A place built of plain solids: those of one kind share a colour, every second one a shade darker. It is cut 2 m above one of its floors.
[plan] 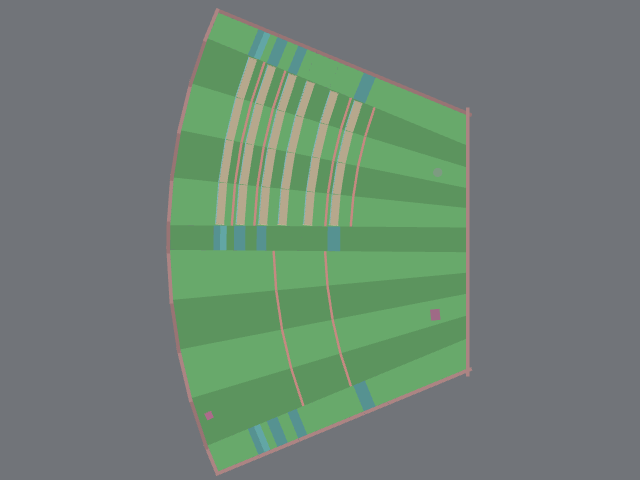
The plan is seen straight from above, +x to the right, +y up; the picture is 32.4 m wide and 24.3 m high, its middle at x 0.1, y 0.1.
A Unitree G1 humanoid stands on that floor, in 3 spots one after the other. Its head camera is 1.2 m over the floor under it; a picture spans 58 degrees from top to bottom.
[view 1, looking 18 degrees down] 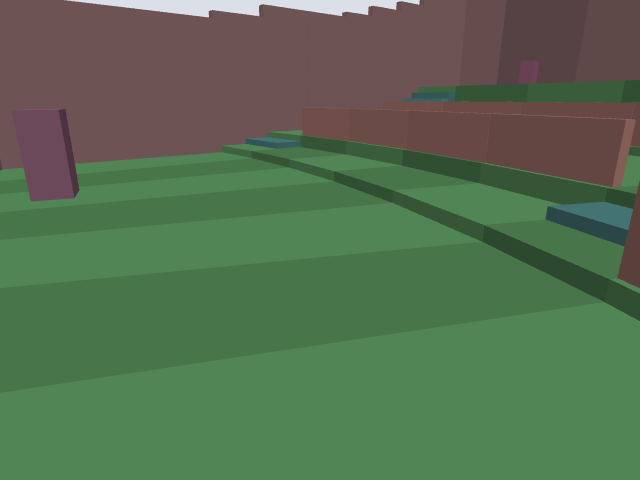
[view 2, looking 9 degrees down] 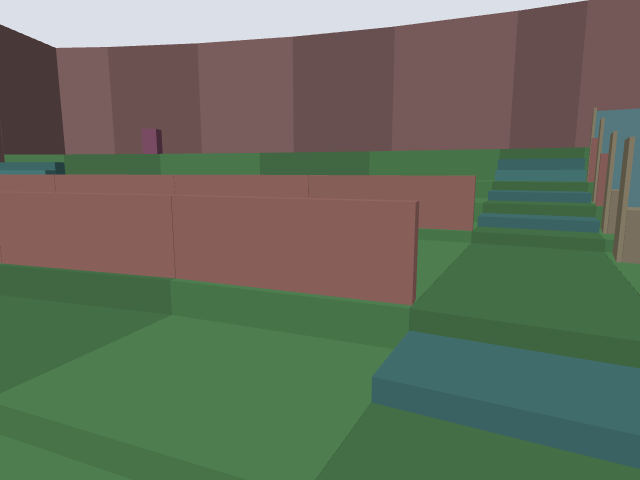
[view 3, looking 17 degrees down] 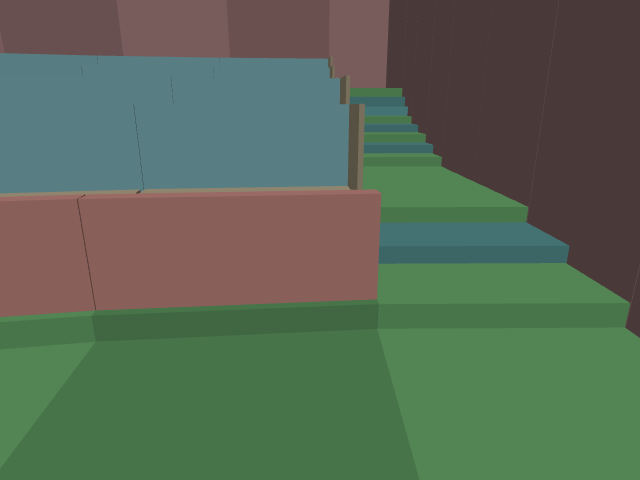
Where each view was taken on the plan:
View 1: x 4.15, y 2.64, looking -106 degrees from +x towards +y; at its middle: floor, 3.88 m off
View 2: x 2.88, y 0.13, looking -154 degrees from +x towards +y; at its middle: guard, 2.72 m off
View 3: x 4.87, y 5.61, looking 157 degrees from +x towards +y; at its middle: guard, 2.33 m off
